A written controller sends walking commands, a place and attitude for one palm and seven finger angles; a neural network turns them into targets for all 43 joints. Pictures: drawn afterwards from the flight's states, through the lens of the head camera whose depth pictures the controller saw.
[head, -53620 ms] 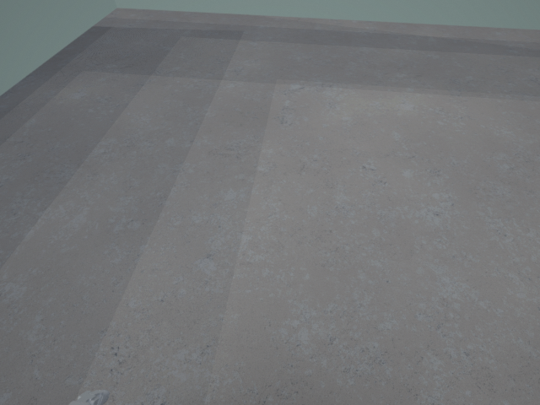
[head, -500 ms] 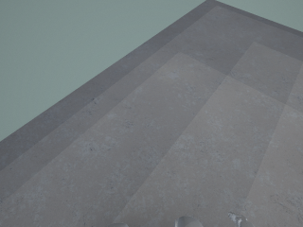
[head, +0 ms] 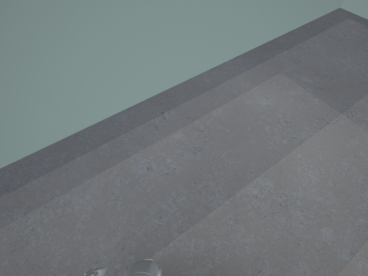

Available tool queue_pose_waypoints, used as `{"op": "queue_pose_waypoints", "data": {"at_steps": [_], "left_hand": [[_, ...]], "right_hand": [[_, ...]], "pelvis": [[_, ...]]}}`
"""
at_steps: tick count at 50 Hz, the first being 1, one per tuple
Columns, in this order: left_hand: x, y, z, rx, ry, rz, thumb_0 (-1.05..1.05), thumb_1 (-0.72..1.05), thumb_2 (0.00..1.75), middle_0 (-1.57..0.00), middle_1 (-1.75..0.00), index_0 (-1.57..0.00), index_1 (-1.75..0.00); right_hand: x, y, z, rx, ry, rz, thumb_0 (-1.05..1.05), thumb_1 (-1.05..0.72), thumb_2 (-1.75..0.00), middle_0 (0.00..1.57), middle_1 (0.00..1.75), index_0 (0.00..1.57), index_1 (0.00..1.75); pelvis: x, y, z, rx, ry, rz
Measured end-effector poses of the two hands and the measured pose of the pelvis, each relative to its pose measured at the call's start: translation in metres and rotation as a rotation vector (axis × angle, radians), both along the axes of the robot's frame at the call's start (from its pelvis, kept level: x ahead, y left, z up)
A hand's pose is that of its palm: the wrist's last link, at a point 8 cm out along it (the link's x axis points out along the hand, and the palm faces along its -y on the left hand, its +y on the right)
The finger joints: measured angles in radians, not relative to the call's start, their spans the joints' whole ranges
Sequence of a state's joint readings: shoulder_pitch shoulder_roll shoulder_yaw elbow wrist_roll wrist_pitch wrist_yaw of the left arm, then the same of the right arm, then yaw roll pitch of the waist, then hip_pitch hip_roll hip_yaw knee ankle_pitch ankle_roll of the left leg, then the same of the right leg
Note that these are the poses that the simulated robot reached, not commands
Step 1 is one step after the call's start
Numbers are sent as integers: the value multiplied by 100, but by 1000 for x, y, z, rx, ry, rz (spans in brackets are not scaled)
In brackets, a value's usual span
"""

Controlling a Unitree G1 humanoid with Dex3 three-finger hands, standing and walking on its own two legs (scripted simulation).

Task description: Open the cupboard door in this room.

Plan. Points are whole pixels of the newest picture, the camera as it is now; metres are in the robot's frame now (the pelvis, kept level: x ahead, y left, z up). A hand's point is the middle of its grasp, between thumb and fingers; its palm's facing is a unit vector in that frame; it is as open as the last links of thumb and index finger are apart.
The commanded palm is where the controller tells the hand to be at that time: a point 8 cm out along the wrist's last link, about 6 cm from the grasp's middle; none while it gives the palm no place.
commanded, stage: turn to face it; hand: left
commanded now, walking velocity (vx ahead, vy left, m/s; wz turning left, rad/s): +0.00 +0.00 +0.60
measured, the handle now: out of the picture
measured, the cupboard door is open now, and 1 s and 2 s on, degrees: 46 46 46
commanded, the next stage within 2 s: none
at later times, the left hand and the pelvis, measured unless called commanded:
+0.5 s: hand out of the picture +0.07 +0.23 -0.15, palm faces +0.28 -0.92 -0.28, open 7.3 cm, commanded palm none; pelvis +0.01 +0.00 -0.01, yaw +16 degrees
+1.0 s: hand out of the picture -0.08 +0.23 -0.19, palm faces +0.60 -0.76 -0.25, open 7.3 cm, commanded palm none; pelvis +0.00 +0.01 -0.01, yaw +36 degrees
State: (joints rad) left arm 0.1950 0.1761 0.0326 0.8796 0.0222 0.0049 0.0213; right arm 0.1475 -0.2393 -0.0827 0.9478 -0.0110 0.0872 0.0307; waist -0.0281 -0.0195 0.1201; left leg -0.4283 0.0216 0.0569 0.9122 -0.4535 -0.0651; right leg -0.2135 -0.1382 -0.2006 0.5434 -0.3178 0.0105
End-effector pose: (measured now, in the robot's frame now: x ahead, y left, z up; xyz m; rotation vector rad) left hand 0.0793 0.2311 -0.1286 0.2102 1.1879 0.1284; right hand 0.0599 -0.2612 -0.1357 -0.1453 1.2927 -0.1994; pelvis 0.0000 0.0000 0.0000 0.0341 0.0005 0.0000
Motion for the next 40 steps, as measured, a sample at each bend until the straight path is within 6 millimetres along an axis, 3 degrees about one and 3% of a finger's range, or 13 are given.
{"op": "queue_pose_waypoints", "data": {"at_steps": [7,11,16,23,27,34,40], "left_hand": [[-55,45,-33,-14,93,154,1,91,90,-21,-30,-21,-30],[-64,62,-25,7,113,211,1,91,90,-20,-30,-20,-30],[-55,68,-8,22,48,245,1,92,90,-20,-30,-20,-30],[-35,52,6,47,-45,275,1,91,90,-20,-30,-20,-30],[-36,34,8,75,-92,303,1,91,90,-20,-30,-20,-30],[-72,4,10,38,-35,405,1,91,90,-21,-30,-21,-30],[-118,-2,-4,-7,11,527,1,91,90,-21,-30,-21,-30]], "right_hand": [[67,30,5,-60,-121,168,0,-91,-90,20,30,20,30],[78,43,16,-76,-146,214,0,-91,-90,20,30,20,30],[79,51,19,-58,-121,256,0,-90,-90,20,30,20,30],[74,40,3,-14,-56,286,0,-90,-90,20,30,20,30],[81,27,-15,12,-26,305,0,-90,-90,20,30,20,30],[106,26,-7,12,7,393,0,-91,-90,20,30,20,30],[140,57,2,-4,-12,526,0,-91,-90,20,30,20,30]], "pelvis": [[0,22,-18,-25,10,93],[1,26,-10,-40,16,128],[2,25,0,-50,16,172],[7,6,-2,-47,16,253],[11,-10,-10,-33,15,309],[14,-17,0,-6,-1,418],[13,-10,-1,-2,-1,512]]}}
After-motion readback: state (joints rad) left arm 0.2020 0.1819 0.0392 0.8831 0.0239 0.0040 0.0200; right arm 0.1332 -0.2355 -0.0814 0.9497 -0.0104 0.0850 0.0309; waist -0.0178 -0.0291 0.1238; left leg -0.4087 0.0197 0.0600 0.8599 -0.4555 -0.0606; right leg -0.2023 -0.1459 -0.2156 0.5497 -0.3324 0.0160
